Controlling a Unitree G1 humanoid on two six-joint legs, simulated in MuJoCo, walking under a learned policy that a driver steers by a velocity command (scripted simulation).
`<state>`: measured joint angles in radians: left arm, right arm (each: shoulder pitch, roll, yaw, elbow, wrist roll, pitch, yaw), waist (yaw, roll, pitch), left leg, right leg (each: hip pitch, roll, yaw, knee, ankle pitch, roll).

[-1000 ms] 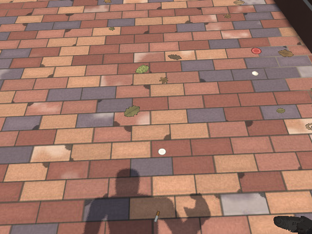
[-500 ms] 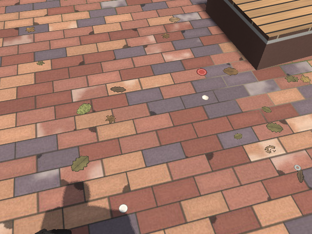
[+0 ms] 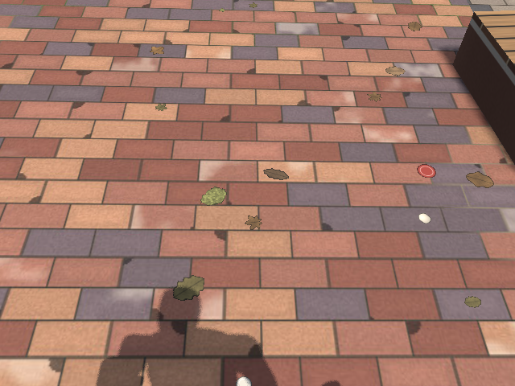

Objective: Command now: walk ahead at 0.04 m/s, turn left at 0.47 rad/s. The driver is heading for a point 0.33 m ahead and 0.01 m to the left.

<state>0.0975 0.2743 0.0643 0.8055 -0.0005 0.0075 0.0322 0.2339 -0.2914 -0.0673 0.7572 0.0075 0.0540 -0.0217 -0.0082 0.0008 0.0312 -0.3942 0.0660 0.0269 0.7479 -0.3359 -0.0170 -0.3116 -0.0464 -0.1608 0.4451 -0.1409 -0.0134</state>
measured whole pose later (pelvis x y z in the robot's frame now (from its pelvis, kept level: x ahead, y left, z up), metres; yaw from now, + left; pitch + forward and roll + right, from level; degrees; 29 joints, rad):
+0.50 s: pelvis +0.02 +0.01 +0.00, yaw +8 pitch +0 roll +0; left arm 0.16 0.28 0.06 0.86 0.00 0.01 0.01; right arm 0.13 -0.23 -0.02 0.73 -0.02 0.00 -0.02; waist 0.02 -0.01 0.01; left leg -0.26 -0.06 -0.04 0.53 -0.28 0.04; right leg -0.26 -0.03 0.03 0.51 -0.25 0.03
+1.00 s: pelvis +0.01 -0.02 +0.00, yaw -8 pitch +1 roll +1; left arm 0.09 0.29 0.07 0.73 -0.02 0.06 -0.02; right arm 0.18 -0.30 -0.08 0.73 0.01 0.01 -0.04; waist -0.03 0.01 0.07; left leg -0.23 0.10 0.16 0.51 -0.29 -0.02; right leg -0.35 -0.03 -0.03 0.66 -0.32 0.03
